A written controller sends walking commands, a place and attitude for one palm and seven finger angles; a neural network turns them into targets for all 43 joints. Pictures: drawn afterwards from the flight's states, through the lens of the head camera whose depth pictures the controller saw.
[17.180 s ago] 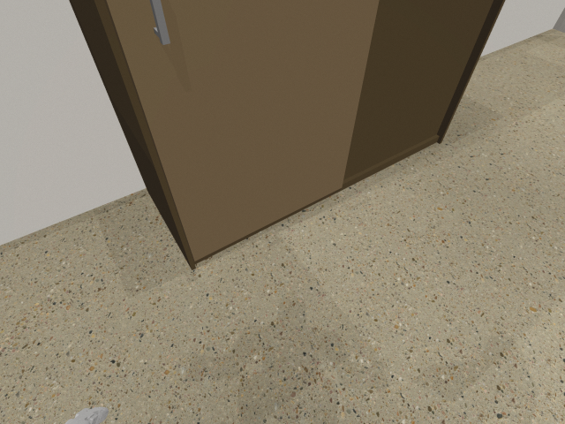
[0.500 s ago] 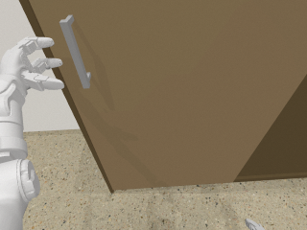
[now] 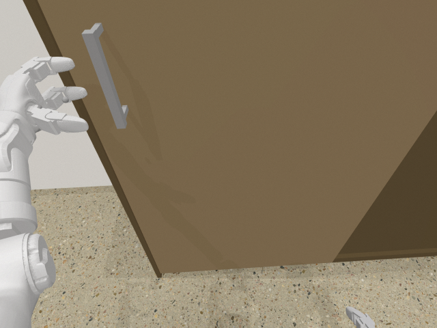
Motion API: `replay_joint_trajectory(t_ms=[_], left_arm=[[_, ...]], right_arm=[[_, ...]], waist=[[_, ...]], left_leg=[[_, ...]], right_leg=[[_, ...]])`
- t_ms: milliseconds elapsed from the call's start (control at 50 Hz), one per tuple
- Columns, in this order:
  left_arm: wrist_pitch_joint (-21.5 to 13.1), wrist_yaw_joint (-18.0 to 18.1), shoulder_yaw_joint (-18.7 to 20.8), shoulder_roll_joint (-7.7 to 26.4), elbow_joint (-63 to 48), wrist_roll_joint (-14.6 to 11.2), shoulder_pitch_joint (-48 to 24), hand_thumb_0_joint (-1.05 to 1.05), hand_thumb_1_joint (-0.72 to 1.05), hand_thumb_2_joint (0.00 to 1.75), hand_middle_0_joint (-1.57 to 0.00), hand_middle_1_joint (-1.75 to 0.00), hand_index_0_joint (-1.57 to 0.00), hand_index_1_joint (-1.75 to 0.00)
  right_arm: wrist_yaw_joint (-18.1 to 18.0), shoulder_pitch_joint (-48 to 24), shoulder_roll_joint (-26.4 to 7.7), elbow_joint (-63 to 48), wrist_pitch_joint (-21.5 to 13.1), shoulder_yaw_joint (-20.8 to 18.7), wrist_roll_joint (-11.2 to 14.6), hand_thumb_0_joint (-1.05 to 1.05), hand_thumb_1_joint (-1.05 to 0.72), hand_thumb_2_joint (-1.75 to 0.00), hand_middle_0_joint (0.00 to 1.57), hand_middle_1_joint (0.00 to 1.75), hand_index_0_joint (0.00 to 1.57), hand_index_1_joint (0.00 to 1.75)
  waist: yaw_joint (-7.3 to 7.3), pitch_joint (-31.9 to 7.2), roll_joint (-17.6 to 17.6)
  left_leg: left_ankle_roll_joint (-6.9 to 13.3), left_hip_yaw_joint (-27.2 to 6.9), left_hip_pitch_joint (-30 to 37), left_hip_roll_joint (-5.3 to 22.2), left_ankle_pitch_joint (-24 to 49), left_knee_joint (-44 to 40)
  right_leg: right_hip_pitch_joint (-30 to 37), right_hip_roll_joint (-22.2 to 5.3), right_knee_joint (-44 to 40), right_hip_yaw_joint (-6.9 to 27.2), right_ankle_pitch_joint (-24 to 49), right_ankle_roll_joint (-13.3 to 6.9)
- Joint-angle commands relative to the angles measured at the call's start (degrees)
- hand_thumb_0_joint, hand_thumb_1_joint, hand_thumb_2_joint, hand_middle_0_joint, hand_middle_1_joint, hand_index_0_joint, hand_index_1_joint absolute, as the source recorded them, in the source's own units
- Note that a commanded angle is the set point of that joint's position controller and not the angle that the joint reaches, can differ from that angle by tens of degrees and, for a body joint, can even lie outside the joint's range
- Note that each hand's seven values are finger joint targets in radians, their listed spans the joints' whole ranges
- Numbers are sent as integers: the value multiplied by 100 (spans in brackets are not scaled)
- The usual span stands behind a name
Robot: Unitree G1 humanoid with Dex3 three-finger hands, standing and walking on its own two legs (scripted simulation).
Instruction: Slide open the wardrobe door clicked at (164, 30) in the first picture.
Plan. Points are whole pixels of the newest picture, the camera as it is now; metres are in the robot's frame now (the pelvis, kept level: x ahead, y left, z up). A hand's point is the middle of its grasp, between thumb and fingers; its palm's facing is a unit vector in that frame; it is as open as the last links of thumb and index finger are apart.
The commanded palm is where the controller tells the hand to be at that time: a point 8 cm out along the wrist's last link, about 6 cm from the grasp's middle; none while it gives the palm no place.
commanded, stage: move the hooked fingers beside the handle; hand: left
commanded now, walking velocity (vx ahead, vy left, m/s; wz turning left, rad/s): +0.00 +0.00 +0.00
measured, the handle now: (110, 79) +0.48 +0.21 +0.24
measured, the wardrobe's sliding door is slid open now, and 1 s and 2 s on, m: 0.00 0.00 0.00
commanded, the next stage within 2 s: feel for the door with the fingertips in 0.28 s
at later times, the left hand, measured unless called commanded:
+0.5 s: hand (73, 97) +0.42 +0.26 +0.24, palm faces +0.10 -0.99 +0.00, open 14.0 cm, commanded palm +0.39 +0.30 +0.24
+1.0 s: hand (85, 94) +0.42 +0.23 +0.25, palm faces +0.15 -0.99 +0.00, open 14.0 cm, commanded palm +0.39 +0.29 +0.24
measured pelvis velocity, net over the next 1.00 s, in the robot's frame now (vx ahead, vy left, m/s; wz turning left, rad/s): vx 0.00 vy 0.00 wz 0.00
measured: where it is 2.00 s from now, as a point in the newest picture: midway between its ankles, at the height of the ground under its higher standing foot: outside the picture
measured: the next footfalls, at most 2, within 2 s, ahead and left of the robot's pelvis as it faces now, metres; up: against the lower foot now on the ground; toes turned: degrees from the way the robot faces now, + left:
none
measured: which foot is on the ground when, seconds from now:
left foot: down 0.00-1.00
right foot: down 0.00-1.00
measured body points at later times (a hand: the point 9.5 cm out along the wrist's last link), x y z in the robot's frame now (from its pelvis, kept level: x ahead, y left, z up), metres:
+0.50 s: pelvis +0.00 +0.00 +0.00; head -0.01 -0.01 +0.45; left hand +0.40 +0.31 +0.25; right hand +0.11 -0.26 -0.11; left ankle +0.03 +0.13 -0.74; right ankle -0.06 -0.11 -0.74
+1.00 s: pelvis +0.00 +0.00 +0.00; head -0.02 -0.02 +0.45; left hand +0.40 +0.29 +0.25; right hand +0.13 -0.26 -0.10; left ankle +0.03 +0.13 -0.74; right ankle -0.06 -0.11 -0.74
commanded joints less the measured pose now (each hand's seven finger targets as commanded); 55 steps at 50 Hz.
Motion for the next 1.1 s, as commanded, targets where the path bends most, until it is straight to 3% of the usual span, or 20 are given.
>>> replay_joint_trajectory(t_ms=[0,20,100,120,200,240,300,360,400,480,520,560,600,660,720,780,800,860,920,1080], left_arm=[[-374,59,286,1861,-1040,-33,-2826,0,-50,30,-30,-120,-30,-120],[-424,80,302,1930,-1121,20,-3020,0,-50,30,-30,-120,-30,-120],[-639,65,81,1640,-1365,-31,-3073,0,-50,30,-30,-120,-30,-120],[-602,52,243,1751,-1289,-39,-2895,0,-50,30,-30,-120,-30,-120],[-429,-10,86,1626,-765,-60,-2799,0,-50,30,-30,-120,-30,-120],[-412,29,204,1816,-765,-3,-2950,0,-50,30,-30,-120,-30,-120],[-571,64,43,1663,-1102,-20,-3084,0,-50,30,-30,-120,-30,-120],[-632,95,227,1732,-1311,-37,-2974,0,-50,30,-30,-120,-30,-120],[-587,77,-114,1292,-1325,-119,-2895,0,-50,30,-30,-120,-30,-120],[-337,198,44,1445,-1098,-58,-2926,0,-50,30,-30,-120,-30,-120],[-375,323,-31,1386,-1351,-15,-3139,0,-50,30,-30,-120,-30,-120],[-376,417,-242,1039,-1591,5,-3107,0,-50,30,-30,-120,-30,-120],[-432,502,-70,1167,-1794,-56,-2958,0,-50,30,-30,-120,-30,-120],[-296,583,-183,868,-1792,-61,-2859,0,-50,30,-30,-120,-30,-120],[-180,731,-100,930,-1961,-9,-2835,0,-50,30,-30,-120,-30,-120],[-77,837,130,1163,-1765,63,-2703,0,-50,30,-30,-120,-30,-120],[-115,856,173,1279,-1706,56,-2748,0,-50,30,-30,-120,-30,-120],[-152,808,58,1238,-1660,133,-2968,0,-50,30,-30,-120,-30,-120],[-270,684,57,1333,-1523,108,-3142,0,-50,30,-30,-120,-30,-120],[-328,377,-378,988,-920,-2,-3538,0,-50,30,-30,-120,-30,-120]], right_arm=[[-91,-228,-794,-735,-224,-329,-1,0,-90,-90,20,30,20,30],[-82,-262,-789,-747,-228,-309,-14,0,-90,-90,20,30,20,30],[-80,-263,-738,-804,-239,-309,-22,0,-90,-90,20,30,20,30],[-77,-299,-748,-809,-237,-308,-21,0,-90,-90,20,30,20,30],[-100,-267,-769,-748,-193,-296,9,0,-90,-90,20,30,20,30],[-93,-268,-787,-736,-188,-297,6,0,-90,-90,20,30,20,30],[-92,-256,-771,-788,-198,-309,-7,0,-90,-90,20,30,20,30],[-78,-259,-765,-793,-225,-319,-27,0,-90,-90,20,30,20,30],[-78,-280,-731,-793,-238,-315,-9,0,-90,-90,20,30,20,30],[-74,-290,-761,-721,-239,-299,-12,0,-90,-90,20,30,20,30],[-62,-311,-754,-727,-256,-309,-23,0,-90,-90,20,30,20,30],[-43,-325,-703,-759,-281,-315,-39,0,-90,-90,20,30,20,30],[-38,-321,-704,-740,-289,-321,-59,0,-90,-90,20,30,20,30],[-22,-423,-665,-733,-291,-294,-64,0,-90,-90,20,30,20,30],[-4,-487,-654,-747,-272,-299,-70,0,-90,-90,20,30,20,30],[-28,-522,-644,-732,-220,-287,-84,0,-90,-90,20,30,20,30],[-42,-481,-672,-699,-195,-288,-90,0,-90,-90,20,30,20,30],[-68,-517,-643,-698,-166,-274,-76,0,-90,-90,20,30,20,30],[-97,-462,-677,-661,-173,-304,-72,0,-90,-90,20,30,20,30],[-121,-324,-707,-563,-196,-323,-24,0,-90,-90,20,30,20,30]], waist=[[-66,-1374,3],[-58,-1455,223],[-87,-1725,179],[-26,-1736,195],[-74,-1296,-4],[-58,-1278,82],[-84,-1558,211],[-31,-1751,224],[-86,-1585,169],[-36,-1271,102],[-42,-1387,165],[-49,-1577,327],[-6,-1707,91],[21,-1551,52],[88,-1544,45],[119,-1472,-221],[92,-1440,-393],[36,-1386,-77],[-26,-1447,-116],[-195,-1260,47]], left_leg=[[389,-75,1497,-236,1330,-15],[376,-116,1517,-239,1368,-22],[377,-157,1769,-226,1657,27],[382,-151,1771,-231,1673,35],[374,-106,1481,-228,1306,-43],[369,-154,1423,-225,1246,-66],[373,-140,1603,-223,1445,-22],[360,-199,1784,-210,1628,-15],[376,-152,1765,-213,1510,-38],[360,-166,1479,-219,1162,-130],[362,-184,1537,-211,1199,-127],[349,-204,1803,-201,1393,-98],[366,-190,1816,-201,1499,-85],[357,-156,1708,-208,1473,-141],[368,-126,1672,-220,1490,-155],[375,-80,1527,-222,1400,-187],[395,-58,1473,-220,1399,-184],[391,-29,1506,-233,1403,-174],[407,-38,1566,-230,1451,-124],[388,-89,1558,-251,1198,-67]], right_leg=[[-513,106,-371,79,2169,-24],[-522,101,-342,95,2205,-33],[-373,123,-293,50,2401,-62],[-375,124,-281,76,2486,-52],[-526,108,-367,46,2156,-36],[-579,104,-370,73,2080,-40],[-447,107,-331,59,2200,-55],[-398,135,-299,59,2342,-65],[-457,139,-355,27,2216,-58],[-593,130,-405,35,1905,-47],[-534,127,-399,35,1877,-56],[-555,142,-364,20,1980,-73],[-337,151,-382,13,2109,-77],[-350,139,-352,9,2191,-57],[-266,130,-363,26,2233,-56],[-191,112,-384,58,2241,-21],[-103,102,-417,55,2265,-11],[-194,84,-403,112,2341,-9],[-195,79,-409,130,2454,-3],[-604,84,-454,117,2140,-8]])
